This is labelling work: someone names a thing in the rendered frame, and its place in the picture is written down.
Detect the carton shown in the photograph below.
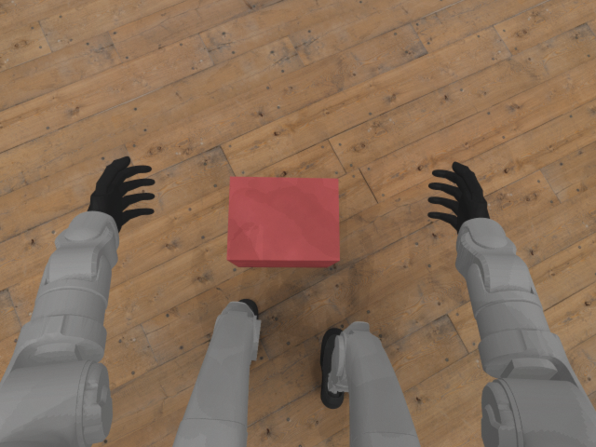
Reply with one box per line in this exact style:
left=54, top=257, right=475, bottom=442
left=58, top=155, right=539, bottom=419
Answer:
left=226, top=177, right=340, bottom=267

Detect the robot foot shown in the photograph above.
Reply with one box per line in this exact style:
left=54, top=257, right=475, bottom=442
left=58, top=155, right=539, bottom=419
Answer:
left=320, top=328, right=345, bottom=409
left=239, top=299, right=258, bottom=319

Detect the robot left upper arm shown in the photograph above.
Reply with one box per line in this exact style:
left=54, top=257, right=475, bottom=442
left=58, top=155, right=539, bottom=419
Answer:
left=0, top=359, right=113, bottom=447

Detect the robot left forearm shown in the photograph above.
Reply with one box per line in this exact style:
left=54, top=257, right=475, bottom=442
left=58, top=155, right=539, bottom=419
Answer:
left=0, top=211, right=119, bottom=389

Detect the left robot hand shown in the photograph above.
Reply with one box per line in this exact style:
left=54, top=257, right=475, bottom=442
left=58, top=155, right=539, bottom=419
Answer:
left=88, top=156, right=155, bottom=233

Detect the robot right upper arm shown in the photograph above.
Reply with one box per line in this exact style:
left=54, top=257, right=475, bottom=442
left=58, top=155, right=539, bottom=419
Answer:
left=481, top=378, right=596, bottom=447

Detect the robot left foot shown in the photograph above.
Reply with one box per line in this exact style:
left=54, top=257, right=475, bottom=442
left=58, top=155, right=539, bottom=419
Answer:
left=239, top=299, right=258, bottom=319

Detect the robot right forearm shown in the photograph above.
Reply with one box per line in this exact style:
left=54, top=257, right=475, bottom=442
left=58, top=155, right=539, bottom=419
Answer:
left=455, top=218, right=596, bottom=419

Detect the right robot hand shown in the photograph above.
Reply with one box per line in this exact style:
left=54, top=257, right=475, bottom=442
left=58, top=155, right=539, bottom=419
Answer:
left=427, top=162, right=490, bottom=235

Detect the robot right foot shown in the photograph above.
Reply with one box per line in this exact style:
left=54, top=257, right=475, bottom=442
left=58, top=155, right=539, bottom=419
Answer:
left=320, top=328, right=345, bottom=409

